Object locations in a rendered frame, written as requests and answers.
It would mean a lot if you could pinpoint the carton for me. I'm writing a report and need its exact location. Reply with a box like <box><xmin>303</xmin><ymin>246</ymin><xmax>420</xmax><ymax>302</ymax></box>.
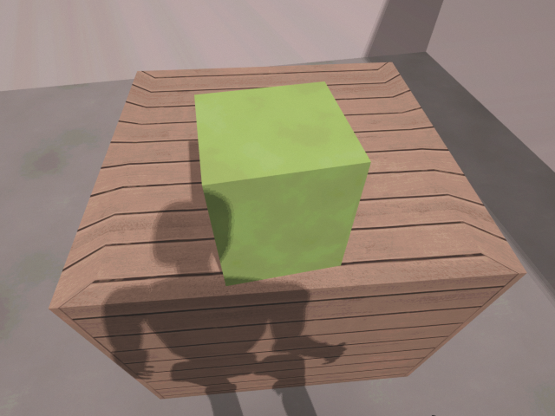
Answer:
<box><xmin>194</xmin><ymin>81</ymin><xmax>371</xmax><ymax>286</ymax></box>

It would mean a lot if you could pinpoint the pedestal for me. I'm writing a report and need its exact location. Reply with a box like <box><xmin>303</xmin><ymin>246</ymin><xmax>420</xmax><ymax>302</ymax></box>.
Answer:
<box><xmin>49</xmin><ymin>62</ymin><xmax>527</xmax><ymax>399</ymax></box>

